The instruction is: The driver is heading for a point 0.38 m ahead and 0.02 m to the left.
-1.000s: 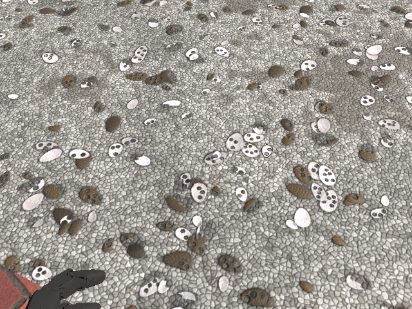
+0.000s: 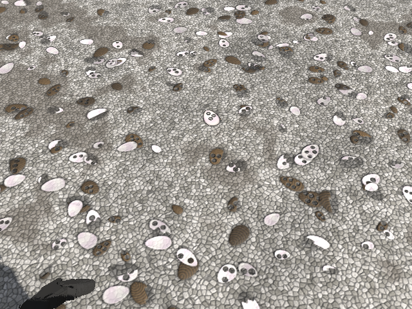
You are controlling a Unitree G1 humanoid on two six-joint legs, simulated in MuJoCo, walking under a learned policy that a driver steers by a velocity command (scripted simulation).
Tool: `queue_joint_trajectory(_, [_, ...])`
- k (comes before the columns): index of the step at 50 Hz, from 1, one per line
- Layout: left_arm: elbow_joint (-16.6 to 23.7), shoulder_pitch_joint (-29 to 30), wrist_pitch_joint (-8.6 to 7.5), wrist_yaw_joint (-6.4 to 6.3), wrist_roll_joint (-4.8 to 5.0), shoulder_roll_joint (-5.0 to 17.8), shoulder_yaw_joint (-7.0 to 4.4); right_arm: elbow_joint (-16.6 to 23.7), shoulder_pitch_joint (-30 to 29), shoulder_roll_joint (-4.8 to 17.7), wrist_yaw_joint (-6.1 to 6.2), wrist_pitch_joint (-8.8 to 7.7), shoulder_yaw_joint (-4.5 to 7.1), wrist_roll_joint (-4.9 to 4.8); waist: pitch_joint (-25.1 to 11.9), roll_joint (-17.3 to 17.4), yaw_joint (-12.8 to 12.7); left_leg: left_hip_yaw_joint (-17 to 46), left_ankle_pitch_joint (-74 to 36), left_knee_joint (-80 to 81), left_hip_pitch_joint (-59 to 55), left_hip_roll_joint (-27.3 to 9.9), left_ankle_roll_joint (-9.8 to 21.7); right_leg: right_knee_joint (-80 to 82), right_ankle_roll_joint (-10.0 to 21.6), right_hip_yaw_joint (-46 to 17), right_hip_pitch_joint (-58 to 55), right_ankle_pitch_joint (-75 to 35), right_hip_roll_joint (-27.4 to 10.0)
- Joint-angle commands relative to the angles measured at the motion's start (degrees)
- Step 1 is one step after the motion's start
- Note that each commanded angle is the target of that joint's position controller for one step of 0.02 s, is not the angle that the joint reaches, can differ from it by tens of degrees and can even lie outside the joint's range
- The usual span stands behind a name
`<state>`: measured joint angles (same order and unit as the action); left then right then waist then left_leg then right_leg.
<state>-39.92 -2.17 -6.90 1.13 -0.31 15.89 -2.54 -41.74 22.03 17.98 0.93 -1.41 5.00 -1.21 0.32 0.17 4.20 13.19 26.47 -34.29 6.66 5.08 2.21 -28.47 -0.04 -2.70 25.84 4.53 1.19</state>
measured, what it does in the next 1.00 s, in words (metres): walks ahead, turning left: left foot, then right foot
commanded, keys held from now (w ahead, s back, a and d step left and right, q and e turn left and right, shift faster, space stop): w+q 0.28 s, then no key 0.72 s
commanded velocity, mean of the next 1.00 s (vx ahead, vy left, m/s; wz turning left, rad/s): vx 0.25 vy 0.00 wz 0.30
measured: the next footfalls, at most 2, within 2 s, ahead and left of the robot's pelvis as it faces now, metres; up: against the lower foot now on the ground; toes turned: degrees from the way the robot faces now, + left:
left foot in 0.48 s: +0.37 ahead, +0.17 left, +0.00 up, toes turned +15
right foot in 0.82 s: +0.42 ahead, -0.07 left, +0.00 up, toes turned +16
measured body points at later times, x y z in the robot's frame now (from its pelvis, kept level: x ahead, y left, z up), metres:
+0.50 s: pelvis +0.24 +0.04 +0.00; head +0.28 +0.06 +0.44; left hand +0.18 +0.33 -0.13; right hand +0.53 -0.13 -0.07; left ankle +0.34 +0.16 -0.73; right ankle +0.11 -0.13 -0.70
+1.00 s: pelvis +0.34 +0.05 +0.01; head +0.35 +0.04 +0.46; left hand +0.36 +0.33 -0.11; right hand +0.52 -0.16 -0.11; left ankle +0.33 +0.16 -0.72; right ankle +0.38 -0.08 -0.72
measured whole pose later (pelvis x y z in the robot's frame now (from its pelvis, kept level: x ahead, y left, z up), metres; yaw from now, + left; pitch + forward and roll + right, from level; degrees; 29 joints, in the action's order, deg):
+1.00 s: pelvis +0.34 +0.05 +0.01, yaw +16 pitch -1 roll +1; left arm -51.9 -10.6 -0.8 -0.9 -1.0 13.8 -1.1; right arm -47.8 9.9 13.1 0.7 0.4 1.8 1.2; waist 0.8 0.7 0.0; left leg 0.3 12.3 -28.1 15.1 2.0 1.0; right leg -30.3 -1.5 -0.4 14.2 15.5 -2.3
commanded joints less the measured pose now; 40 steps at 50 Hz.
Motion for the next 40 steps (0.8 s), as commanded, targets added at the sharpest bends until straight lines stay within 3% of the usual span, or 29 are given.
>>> queue_joint_trajectory(1, [-1.3,-19.4,0.06,-0.24,-0.23,15.4,-5.2,6.7,4.5,1.5,0.03,-1.45,-0.98,-1.05,-17.8,-19.5,-7.4,-3.6,8.9,-33.3,35.3,-1.0,-0.5,10.7,14.5,-43.3,-45.3,25.5,-26.0])
queue_joint_trajectory(2, [-0.1,-16.5,0.27,-0.23,0.47,10.4,-3.87,5.6,1.6,6.8,0.13,-1.23,0.3,-1.26,-10.3,-11.6,-8.4,-2.3,4.2,-38.8,39.4,-4.4,-1.0,12.7,12.7,-39.4,-39.6,32.6,-24.1])
queue_joint_trajectory(3, [0.3,-13.9,0.76,-0.47,0.37,8.3,-3.2,6.2,-3.0,8.1,0.12,-0.84,0.75,-0.63,-5.0,-7.5,-8.6,-4.4,-0.3,-39.7,39.6,-6.2,-1.3,12.8,10.6,-30.4,-33.2,27.0,-21.9])
queue_joint_trajectory(4, [0.3,-11.4,1.03,-0.56,-0.02,6.9,-2.65,6.6,-5.0,7.5,0.04,-0.64,0.81,-0.02,-1.9,-5.2,-7.5,-5.2,-3.9,-37.9,37.8,-7.9,-1.5,13.8,9.8,-23.5,-27.2,19.3,-19.4])
queue_joint_trajectory(6, [-0.5,-10.8,0.84,-0.69,-0.51,5.1,-2.09,6.8,-6.2,5.4,-0.59,-0.41,0.77,0.07,1.2,-5.9,-6.6,-5.4,-7.3,-34.0,33.0,-10.6,-1.3,15.6,8.3,-13.2,-19.8,6.2,-15.6])
queue_joint_trajectory(7, [-1.1,-10.0,0.73,-0.76,-0.4,5.8,-2.23,7.2,-5.2,3.9,-0.79,-0.1,0.6,-0.5,0.2,-8.2,-5.1,-6.6,-8.6,-33.0,32.9,-10.8,-1.7,16.9,9.3,-11.7,-19.9,6.3,-15.8])
queue_joint_trajectory(10, [-2.3,-10.4,0.21,-0.9,0.02,7.2,-2.86,8.6,-7.9,2.6,-0.86,0.58,0.09,-0.33,1.4,-5.6,-5.4,-6.9,-12.3,-28.1,35.2,-12.0,-2.8,19.8,11.3,-6.3,-19.6,0.5,-16.7])
queue_joint_trajectory(14, [-3.7,-11.0,0.75,-1.12,0.12,9.0,-3.3,9.5,-12.4,1.6,-1.87,-0.09,-0.39,-0.1,1.8,-3.7,-6.8,-9.1,-23.6,-16.0,34.6,-11.4,-2.7,19.9,9.8,2.8,-22.5,-7.5,-15.1])
queue_joint_trajectory(17, [-5.3,-12.7,1.8,-1.47,0.6,10.0,-3.22,11.2,-18.0,-0.4,-2.92,-0.89,-1.22,0.52,3.3,-3.3,-8.3,-13.2,-27.8,-5.5,28.2,-8.9,-2.0,17.5,8.8,7.8,-21.1,-19.5,-14.0])
queue_joint_trajectory(20, [-6.7,-14.3,2.77,-1.56,1.85,11.8,-3.58,12.3,-19.0,1.0,-3.82,-1.12,-0.6,0.59,1.7,-4.9,-7.3,-14.4,-25.0,0.1,23.8,-6.4,0.0,12.5,7.6,8.5,-25.5,-29.4,-15.3])
queue_joint_trajectory(22, [-6.9,-13.0,3.23,-1.89,2.71,12.9,-3.88,10.6,-12.3,4.0,-3.8,-1.14,0.88,1.35,-2.5,-5.6,-2.6,-15.5,-24.5,4.9,14.3,-3.6,2.5,3.2,5.8,9.3,-26.9,-38.2,-14.6])
queue_joint_trajectory(23, [-7.0,-13.1,3.3,-1.95,2.56,11.8,-3.45,8.7,-6.1,6.3,-3.24,-1.09,2.03,1.56,-5.9,-3.9,0.9,-15.6,-31.6,8.8,4.0,-2.4,4.2,-5.7,3.8,11.2,-23.6,-36.3,-12.4])
queue_joint_trajectory(24, [-5.7,-14.5,2.95,-1.89,0.37,8.9,-2.24,7.8,-0.5,10.5,-1.99,-0.58,2.9,2.23,-12.2,2.6,2.4,-6.1,-55.2,5.3,-11.8,-11.2,7.2,-20.7,0.9,12.0,-12.1,-16.0,-9.1])
queue_joint_trajectory(25, [-5.2,-23.0,2.48,-0.66,-1.65,3.2,0.24,9.4,-3.8,13.0,-1.28,-0.32,1.86,3.34,-21.7,15.6,-4.1,15.7,-78.9,0.9,-28.3,-28.5,19.5,-41.3,-3.0,7.5,5.1,36.9,-1.6])
queue_joint_trajectory(26, [-8.1,-22.7,2.64,-0.05,0.42,8.2,-0.6,9.5,-2.3,8.5,-1.84,-0.19,0.83,2.62,-30.6,8.5,-0.1,18.3,-69.6,4.2,-26.4,-29.1,21.4,-46.1,-2.9,-2.8,4.3,37.6,-2.8])
queue_joint_trajectory(27, [-6.3,-16.0,3.19,0.03,2.25,10.1,-1.29,8.9,-5.4,6.8,-2.3,-0.21,0.24,1.96,-21.8,6.0,0.1,10.4,-63.5,6.4,-20.4,-24.9,18.5,-45.6,-2.8,-1.8,8.2,34.3,-4.9])
queue_joint_trajectory(28, [-5.5,-12.6,3.66,-0.57,1.86,8.9,-0.97,8.1,-9.1,5.1,-2.37,-0.35,-0.3,1.13,-14.5,3.1,-1.4,6.1,-56.5,8.6,-12.9,-21.6,15.4,-41.4,-2.9,-0.5,10.1,30.6,-6.3])
queue_joint_trajectory(29, [-5.9,-12.1,4.6,-1.37,1.23,8.3,-0.98,7.9,-12.3,3.8,-2.28,-0.32,-0.8,1.09,-10.6,1.7,-3.3,4.2,-49.0,11.5,-5.1,-20.3,13.8,-37.3,-3.4,-0.8,7.8,27.5,-7.6])
queue_joint_trajectory(30, [-6.5,-12.9,5.57,-1.79,0.78,8.3,-1.13,7.7,-14.1,3.9,-2.29,-0.49,-0.82,1.74,-8.0,2.5,-5.0,1.4,-48.8,13.7,3.2,-18.7,12.8,-34.6,-3.7,-0.6,1.9,24.8,-7.9])
queue_joint_trajectory(31, [-7.1,-15.3,6.4,-2.19,0.56,7.2,-1.01,7.3,-15.8,4.6,-2.29,-0.63,-0.55,2.47,-7.9,4.3,-6.8,-0.5,-47.1,15.3,8.0,-17.9,12.8,-31.8,-4.3,0.3,-2.6,22.4,-7.2])
queue_joint_trajectory(33, [-8.1,-16.8,7.05,-2.93,0.13,5.8,-0.73,6.4,-17.7,4.4,-2.05,-0.93,-0.42,2.91,-8.0,5.6,-7.7,-3.5,-44.5,16.7,12.1,-16.6,12.8,-24.7,-4.7,1.1,-7.3,20.1,-6.4])
queue_joint_trajectory(37, [-7.7,-12.2,7.81,-3.17,-0.03,5.5,-0.58,3.7,-17.4,3.6,-1.2,-0.38,-0.79,2.68,-7.8,6.5,-5.7,-3.3,-24.9,18.8,13.3,-15.9,11.2,-14.1,-3.7,1.0,-11.6,11.5,-6.0])
queue_joint_trajectory(40, [-7.9,-11.0,7.67,-2.67,-0.82,4.7,-0.51,2.0,-18.2,1.9,-1.15,0.24,-1.68,2.19,-4.4,5.5,-6.7,-3.1,-5.0,18.5,16.9,-13.4,7.4,-3.1,-1.8,2.2,-17.5,5.4,-4.5])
